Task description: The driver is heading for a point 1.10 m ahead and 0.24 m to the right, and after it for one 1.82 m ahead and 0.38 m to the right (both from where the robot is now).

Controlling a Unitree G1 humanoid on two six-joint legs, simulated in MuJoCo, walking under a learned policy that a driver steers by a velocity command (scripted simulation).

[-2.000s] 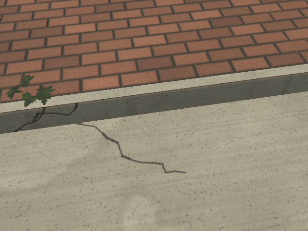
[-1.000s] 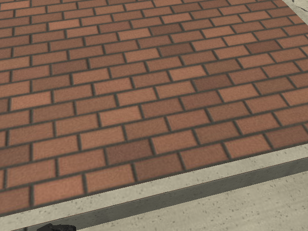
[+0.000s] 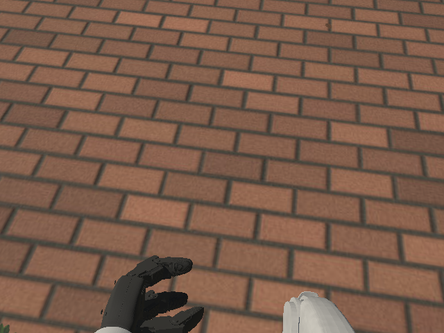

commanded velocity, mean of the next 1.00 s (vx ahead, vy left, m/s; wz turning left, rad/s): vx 0.28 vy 0.00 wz -0.04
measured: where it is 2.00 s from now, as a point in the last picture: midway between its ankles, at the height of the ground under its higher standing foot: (264, 157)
